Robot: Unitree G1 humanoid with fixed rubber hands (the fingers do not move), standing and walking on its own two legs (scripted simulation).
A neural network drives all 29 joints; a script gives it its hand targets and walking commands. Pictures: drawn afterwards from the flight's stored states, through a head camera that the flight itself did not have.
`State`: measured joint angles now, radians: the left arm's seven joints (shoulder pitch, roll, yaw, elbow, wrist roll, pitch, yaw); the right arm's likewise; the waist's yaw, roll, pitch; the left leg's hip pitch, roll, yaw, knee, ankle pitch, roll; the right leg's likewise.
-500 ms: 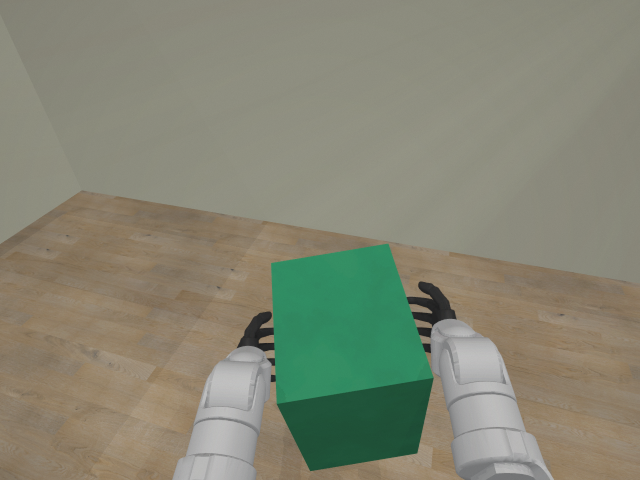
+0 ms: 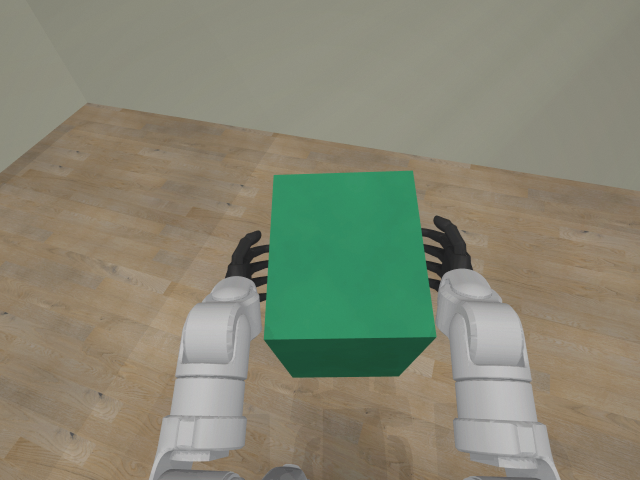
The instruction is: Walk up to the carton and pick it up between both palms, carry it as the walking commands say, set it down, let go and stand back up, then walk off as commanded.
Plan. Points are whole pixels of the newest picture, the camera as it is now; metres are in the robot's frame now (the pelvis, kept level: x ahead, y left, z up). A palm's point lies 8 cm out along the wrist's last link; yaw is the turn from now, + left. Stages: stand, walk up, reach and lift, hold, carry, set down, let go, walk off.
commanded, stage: carry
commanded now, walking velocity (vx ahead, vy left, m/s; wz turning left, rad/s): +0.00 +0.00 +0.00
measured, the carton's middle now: (344, 288) +0.35 +0.03 +0.01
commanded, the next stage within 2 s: none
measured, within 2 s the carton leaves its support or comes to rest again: neither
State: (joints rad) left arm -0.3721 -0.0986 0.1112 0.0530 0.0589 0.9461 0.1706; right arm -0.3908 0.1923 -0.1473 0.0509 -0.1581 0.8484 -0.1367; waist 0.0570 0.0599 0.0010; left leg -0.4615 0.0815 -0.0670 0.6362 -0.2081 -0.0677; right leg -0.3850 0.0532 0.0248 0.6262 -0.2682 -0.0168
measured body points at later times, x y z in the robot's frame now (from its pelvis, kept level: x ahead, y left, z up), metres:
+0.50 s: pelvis -0.04 -0.03 +0.01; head -0.09 -0.04 +0.45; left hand +0.22 +0.12 +0.11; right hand +0.23 -0.14 +0.09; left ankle -0.04 +0.07 -0.72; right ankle +0.02 -0.12 -0.72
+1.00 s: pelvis -0.13 -0.04 +0.00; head -0.14 -0.05 +0.45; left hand +0.15 +0.10 +0.08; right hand +0.16 -0.16 +0.08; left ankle -0.05 +0.07 -0.72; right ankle +0.02 -0.12 -0.72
